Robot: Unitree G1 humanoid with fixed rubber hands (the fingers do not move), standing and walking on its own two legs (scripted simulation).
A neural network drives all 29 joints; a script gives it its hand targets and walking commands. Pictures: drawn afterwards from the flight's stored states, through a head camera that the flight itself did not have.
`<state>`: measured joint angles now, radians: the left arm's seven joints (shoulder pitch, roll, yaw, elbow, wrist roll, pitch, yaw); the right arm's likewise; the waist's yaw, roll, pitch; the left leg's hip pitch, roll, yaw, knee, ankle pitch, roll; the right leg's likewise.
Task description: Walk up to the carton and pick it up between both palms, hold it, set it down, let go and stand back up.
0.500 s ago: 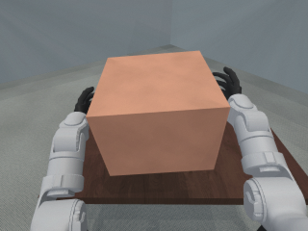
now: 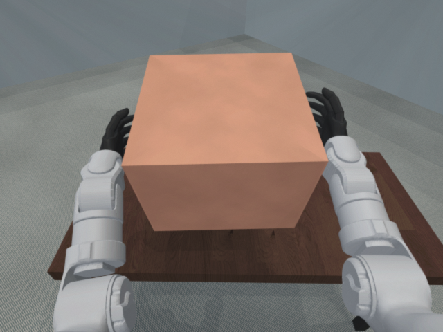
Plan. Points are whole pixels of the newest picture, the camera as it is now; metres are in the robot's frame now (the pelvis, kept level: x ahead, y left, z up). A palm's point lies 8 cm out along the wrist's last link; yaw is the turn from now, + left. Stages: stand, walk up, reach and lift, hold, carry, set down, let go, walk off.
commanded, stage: set down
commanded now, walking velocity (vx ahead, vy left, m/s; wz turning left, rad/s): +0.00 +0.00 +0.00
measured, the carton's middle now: (222, 142) +0.46 +0.02 +0.13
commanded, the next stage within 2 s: none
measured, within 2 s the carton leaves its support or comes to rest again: neither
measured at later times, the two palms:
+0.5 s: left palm (120, 165) +0.37 +0.21 +0.14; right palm (329, 148) +0.40 -0.18 +0.17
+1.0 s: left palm (131, 175) +0.39 +0.21 +0.10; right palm (324, 156) +0.41 -0.18 +0.14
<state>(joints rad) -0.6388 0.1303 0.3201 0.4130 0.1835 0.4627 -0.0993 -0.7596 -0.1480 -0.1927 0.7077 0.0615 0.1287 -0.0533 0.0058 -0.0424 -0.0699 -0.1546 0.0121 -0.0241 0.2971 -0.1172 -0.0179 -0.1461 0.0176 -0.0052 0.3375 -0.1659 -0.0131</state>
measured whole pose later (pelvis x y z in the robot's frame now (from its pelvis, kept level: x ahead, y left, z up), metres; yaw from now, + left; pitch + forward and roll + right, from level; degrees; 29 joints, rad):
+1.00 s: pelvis +0.02 +0.00 +0.00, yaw +0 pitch +0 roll +0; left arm -0.53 0.07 0.32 0.54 0.18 0.20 -0.06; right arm -0.66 -0.15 -0.19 0.79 0.04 -0.08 -0.02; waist 0.01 -0.04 0.00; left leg -0.14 0.01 -0.02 0.29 -0.14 -0.02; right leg -0.12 0.02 -0.01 0.32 -0.18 -0.01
